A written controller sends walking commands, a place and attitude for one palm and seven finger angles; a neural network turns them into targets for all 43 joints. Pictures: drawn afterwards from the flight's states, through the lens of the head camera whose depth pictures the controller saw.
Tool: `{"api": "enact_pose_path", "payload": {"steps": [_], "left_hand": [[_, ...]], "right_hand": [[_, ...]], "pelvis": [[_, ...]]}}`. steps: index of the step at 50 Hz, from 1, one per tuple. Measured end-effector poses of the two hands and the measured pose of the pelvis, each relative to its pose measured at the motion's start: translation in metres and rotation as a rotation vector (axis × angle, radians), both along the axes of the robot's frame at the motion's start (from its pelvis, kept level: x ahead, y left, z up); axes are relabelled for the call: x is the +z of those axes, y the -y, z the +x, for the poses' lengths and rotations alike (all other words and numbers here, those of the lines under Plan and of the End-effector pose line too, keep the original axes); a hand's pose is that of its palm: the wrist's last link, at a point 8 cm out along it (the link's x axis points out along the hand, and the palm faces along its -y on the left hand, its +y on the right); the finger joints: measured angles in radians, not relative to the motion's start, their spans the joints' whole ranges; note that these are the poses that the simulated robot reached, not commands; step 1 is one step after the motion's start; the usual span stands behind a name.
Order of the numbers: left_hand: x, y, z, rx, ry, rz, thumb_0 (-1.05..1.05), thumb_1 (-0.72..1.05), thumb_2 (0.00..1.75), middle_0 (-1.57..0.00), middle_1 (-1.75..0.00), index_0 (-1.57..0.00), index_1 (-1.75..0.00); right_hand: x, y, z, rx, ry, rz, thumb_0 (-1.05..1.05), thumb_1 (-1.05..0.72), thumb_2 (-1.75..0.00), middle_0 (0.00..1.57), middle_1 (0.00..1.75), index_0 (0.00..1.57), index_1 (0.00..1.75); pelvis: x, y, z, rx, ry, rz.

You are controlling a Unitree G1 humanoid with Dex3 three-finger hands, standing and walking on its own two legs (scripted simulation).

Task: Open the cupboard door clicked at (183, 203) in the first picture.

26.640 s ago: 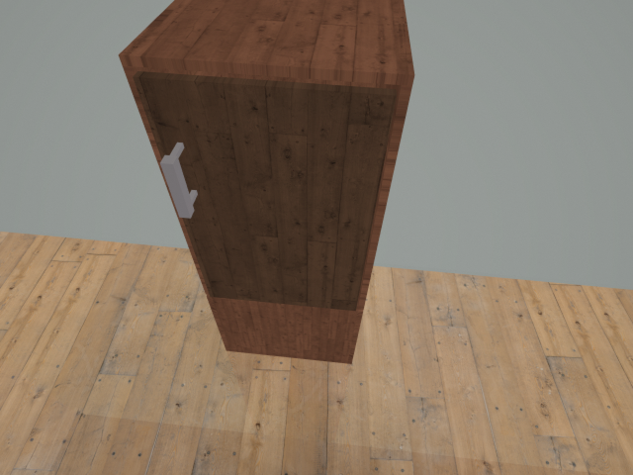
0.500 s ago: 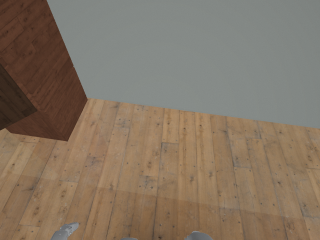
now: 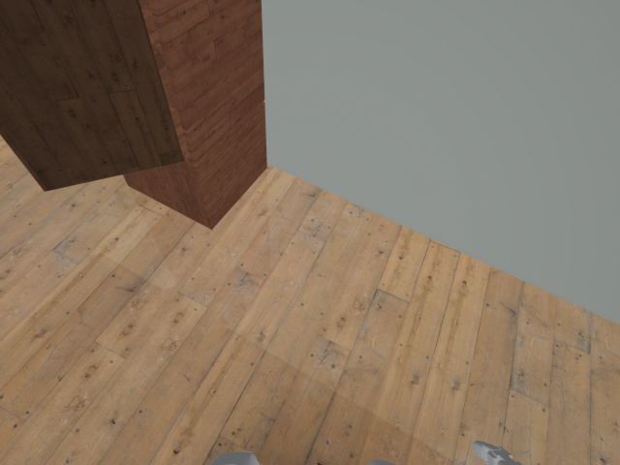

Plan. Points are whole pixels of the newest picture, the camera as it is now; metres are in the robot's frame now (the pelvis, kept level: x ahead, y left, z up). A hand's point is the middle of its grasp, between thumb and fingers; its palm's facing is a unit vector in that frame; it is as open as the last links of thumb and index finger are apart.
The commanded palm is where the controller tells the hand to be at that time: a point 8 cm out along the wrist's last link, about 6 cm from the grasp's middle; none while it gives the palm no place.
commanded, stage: turn to face it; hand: left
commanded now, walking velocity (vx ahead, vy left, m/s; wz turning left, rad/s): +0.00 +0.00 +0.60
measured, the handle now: out of the picture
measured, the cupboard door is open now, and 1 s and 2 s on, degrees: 51 51 51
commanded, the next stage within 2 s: take the last steps up to it in 0.60 s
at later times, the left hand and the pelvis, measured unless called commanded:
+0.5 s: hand out of the picture +0.05 +0.17 -0.14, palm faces +0.26 -0.93 -0.25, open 7.4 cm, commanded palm none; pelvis +0.01 -0.04 +0.02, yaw +16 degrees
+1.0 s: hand out of the picture -0.01 +0.21 -0.14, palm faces +0.44 -0.88 -0.20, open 7.4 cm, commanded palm none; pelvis +0.02 +0.01 +0.02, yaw +24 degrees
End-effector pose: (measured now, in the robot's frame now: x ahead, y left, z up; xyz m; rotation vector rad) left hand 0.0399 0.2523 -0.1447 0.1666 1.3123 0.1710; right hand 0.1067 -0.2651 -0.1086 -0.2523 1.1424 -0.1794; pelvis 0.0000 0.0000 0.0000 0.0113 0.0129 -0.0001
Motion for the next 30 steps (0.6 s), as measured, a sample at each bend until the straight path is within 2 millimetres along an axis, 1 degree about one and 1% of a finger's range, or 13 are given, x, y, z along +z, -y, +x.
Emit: {"api": "enact_pose_path", "payload": {"steps": [2, 4, 8, 11, 14, 17, 20, 24, 27, 30], "left_hand": [[0.003, -0.01, -0.002, 0.031, -0.009, 0.015, 0.01, 0.91, 0.9, -0.2, -0.3, -0.2, -0.3], [0.009, -0.016, 0.0, 0.052, 0.008, 0.025, 0.01, 0.91, 0.9, -0.2, -0.3, -0.2, -0.3], [0.024, -0.019, 0.011, 0.077, 0.072, 0.043, 0.01, 0.91, 0.9, -0.19, -0.3, -0.2, -0.3], [0.032, -0.015, 0.021, 0.087, 0.119, 0.057, 0.01, 0.91, 0.9, -0.19, -0.3, -0.2, -0.3], [0.038, -0.005, 0.029, 0.098, 0.164, 0.071, 0.01, 0.91, 0.9, -0.19, -0.3, -0.2, -0.3], [0.039, 0.007, 0.03, 0.111, 0.209, 0.097, 0.01, 0.91, 0.9, -0.19, -0.3, -0.2, -0.3], [0.043, 0.021, 0.016, 0.139, 0.201, 0.097, 0.0, 0.91, 0.9, -0.2, -0.3, -0.2, -0.3], [0.041, 0.036, -0.009, 0.196, 0.151, 0.064, 0.0, 0.91, 0.9, -0.2, -0.3, -0.2, -0.3], [0.036, 0.043, -0.029, 0.242, 0.115, 0.033, 0.01, 0.9, 0.9, -0.2, -0.3, -0.2, -0.3], [0.026, 0.044, -0.054, 0.297, 0.078, 0.007, 0.01, 0.91, 0.9, -0.2, -0.3, -0.2, -0.3]], "right_hand": [[0.004, -0.006, 0.005, 0.026, 0.007, -0.01, 0.0, -0.91, -0.9, 0.2, 0.3, 0.2, 0.3], [0.007, -0.011, 0.007, 0.047, -0.004, -0.012, 0.0, -0.91, -0.89, 0.2, 0.3, 0.2, 0.3], [0.007, -0.016, 0.006, 0.08, -0.036, 0.005, 0.0, -0.91, -0.89, 0.2, 0.3, 0.2, 0.3], [0.002, -0.015, 0.003, 0.095, -0.062, 0.025, 0.0, -0.9, -0.89, 0.2, 0.3, 0.2, 0.3], [-0.007, -0.008, 0.003, 0.106, -0.086, 0.045, 0.0, -0.9, -0.89, 0.2, 0.3, 0.2, 0.3], [-0.021, 0.003, 0.007, 0.116, -0.098, 0.067, 0.0, -0.9, -0.89, 0.2, 0.3, 0.2, 0.3], [-0.023, 0.01, 0.015, 0.137, -0.114, 0.07, 0.0, -0.9, -0.89, 0.2, 0.3, 0.2, 0.3], [-0.015, 0.01, 0.029, 0.175, -0.124, 0.064, 0.0, -0.91, -0.9, 0.2, 0.3, 0.2, 0.3], [-0.008, 0.002, 0.041, 0.217, -0.122, 0.053, 0.0, -0.91, -0.9, 0.2, 0.3, 0.19, 0.3], [-0.004, -0.014, 0.057, 0.272, -0.111, 0.036, 0.0, -0.91, -0.9, 0.2, 0.3, 0.19, 0.3]], "pelvis": [[0.003, -0.001, 0.0, 0.021, -0.002, -0.009], [0.008, -0.002, 0.0, 0.041, -0.005, -0.015], [0.015, 0.001, 0.001, 0.08, -0.007, -0.024], [0.016, 0.008, 0.001, 0.113, -0.006, -0.027], [0.014, 0.018, 0.003, 0.149, -0.006, -0.025], [0.006, 0.032, 0.005, 0.18, -0.007, -0.005], [0.008, 0.036, 0.005, 0.225, 0.009, -0.002], [0.015, 0.037, 0.009, 0.27, 0.014, 0.01], [0.018, 0.036, 0.011, 0.302, 0.013, 0.019], [0.017, 0.029, 0.01, 0.329, 0.013, 0.017]]}}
